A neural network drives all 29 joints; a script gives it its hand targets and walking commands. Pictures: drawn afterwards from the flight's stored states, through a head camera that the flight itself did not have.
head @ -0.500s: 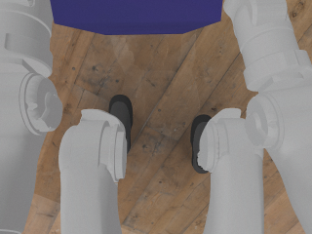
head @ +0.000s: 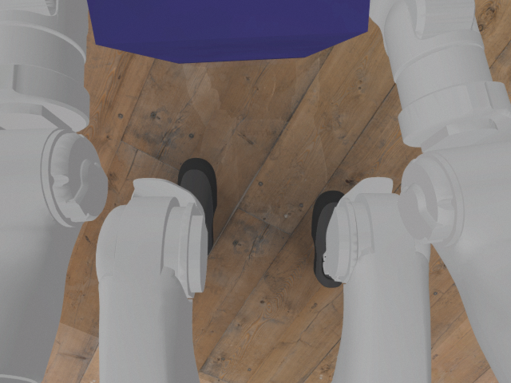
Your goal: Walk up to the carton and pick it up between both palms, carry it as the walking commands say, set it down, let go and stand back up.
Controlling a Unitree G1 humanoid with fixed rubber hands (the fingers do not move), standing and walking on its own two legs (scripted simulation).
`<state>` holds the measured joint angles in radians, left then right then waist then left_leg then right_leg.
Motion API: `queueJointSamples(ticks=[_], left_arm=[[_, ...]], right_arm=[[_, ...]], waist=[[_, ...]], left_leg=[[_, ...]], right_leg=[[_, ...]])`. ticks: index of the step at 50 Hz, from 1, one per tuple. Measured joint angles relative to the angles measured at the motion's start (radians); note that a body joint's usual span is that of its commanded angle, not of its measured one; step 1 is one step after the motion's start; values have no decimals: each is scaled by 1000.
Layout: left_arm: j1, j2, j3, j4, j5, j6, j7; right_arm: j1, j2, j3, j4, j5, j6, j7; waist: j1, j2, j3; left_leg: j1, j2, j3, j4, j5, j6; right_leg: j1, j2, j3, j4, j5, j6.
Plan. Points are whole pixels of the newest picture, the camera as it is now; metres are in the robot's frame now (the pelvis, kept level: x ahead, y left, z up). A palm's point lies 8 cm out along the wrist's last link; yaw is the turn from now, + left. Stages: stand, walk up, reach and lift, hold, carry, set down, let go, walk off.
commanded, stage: reach and lift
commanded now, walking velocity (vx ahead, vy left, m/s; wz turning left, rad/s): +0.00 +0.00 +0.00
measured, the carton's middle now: out of the picture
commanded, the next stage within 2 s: none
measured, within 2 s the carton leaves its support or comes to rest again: leaves its support in 0.04 s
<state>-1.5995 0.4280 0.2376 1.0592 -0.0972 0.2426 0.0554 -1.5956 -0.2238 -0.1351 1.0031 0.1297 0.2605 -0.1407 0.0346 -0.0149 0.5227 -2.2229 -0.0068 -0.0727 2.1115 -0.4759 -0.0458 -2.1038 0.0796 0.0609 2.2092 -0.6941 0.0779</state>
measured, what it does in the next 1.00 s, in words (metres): rises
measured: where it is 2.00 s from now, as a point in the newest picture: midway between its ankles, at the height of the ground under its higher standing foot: (264, 239)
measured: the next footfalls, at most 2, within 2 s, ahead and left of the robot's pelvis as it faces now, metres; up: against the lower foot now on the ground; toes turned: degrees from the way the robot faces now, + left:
none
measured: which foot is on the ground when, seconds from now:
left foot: down 0.00-1.00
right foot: down 0.00-1.00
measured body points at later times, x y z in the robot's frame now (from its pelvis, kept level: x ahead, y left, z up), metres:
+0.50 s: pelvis +0.00 +0.00 +0.03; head +0.38 +0.04 +0.24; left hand +0.58 +0.23 -0.13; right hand +0.58 -0.08 -0.14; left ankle +0.14 +0.14 -0.35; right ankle +0.09 -0.14 -0.35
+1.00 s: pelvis -0.01 +0.00 +0.06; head +0.36 +0.03 +0.29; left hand +0.56 +0.22 -0.08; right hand +0.57 -0.09 -0.09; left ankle +0.14 +0.14 -0.35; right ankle +0.09 -0.14 -0.35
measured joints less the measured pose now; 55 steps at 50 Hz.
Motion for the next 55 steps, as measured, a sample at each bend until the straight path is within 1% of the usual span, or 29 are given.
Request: queueJointSamples(ticks=[3,5,8,11,14,17,24,28,33,37,40,44,50,55], left_arm=[[-1,-10,-14,-44,-12,29,25],[-13,-14,-13,-47,-12,34,32],[-23,-15,-10,-55,3,41,37],[-21,-19,-6,-92,7,67,52],[-24,-28,15,-108,19,79,52],[-14,-30,19,-149,31,106,53],[1,-44,45,-193,54,129,50],[3,-67,87,-206,94,136,44],[12,-72,88,-227,96,149,44],[27,-76,88,-284,96,177,43],[28,-81,101,-291,102,183,39],[34,-93,131,-293,123,185,28],[77,-107,130,-338,123,207,35],[77,-112,140,-342,127,221,35]], right_arm=[[3,0,0,-27,0,19,-36],[3,0,0,-38,0,28,-50],[3,0,0,-58,0,44,-53],[9,1,0,-92,0,72,-56],[9,2,0,-103,0,84,-66],[13,2,0,-129,0,104,-66],[14,2,-4,-150,0,120,-66],[17,11,-44,-149,-1,118,-59],[27,11,-44,-170,-1,132,-59],[35,11,-44,-225,-1,165,-60],[35,11,-44,-231,-1,173,-61],[38,23,-63,-231,-20,176,-57],[55,27,-63,-250,-20,202,-56],[63,40,-85,-249,-46,203,-45]], waist=[[0,-6,2],[0,-11,1],[0,-16,1],[0,-26,3],[0,-41,2],[0,-49,3],[0,-42,1],[0,-30,2],[0,-24,2],[0,-29,4],[0,-33,2],[0,-35,0],[0,-23,3],[0,-27,1]], left_leg=[[4,0,0,0,0,0],[6,0,0,-1,0,0],[10,0,0,-8,0,0],[20,0,0,-18,0,0],[32,0,0,-32,0,0],[47,0,0,-45,0,0],[88,0,0,-85,7,0],[100,0,0,-108,14,0],[110,0,0,-129,21,0],[128,0,0,-138,22,0],[148,0,0,-149,22,0],[170,0,0,-170,27,0],[211,0,0,-207,40,0],[242,0,0,-240,56,0]], right_leg=[[4,0,0,0,0,0],[6,1,0,-1,0,0],[8,1,0,-8,2,0],[18,1,1,-20,3,0],[28,1,1,-35,6,0],[44,1,1,-52,9,0],[84,1,2,-96,21,0],[93,1,2,-119,31,-1],[97,1,2,-136,40,-1],[111,1,2,-142,42,-5],[128,2,2,-151,44,-8],[148,2,2,-173,52,-10],[190,2,4,-217,71,-7],[220,2,5,-252,90,-5]])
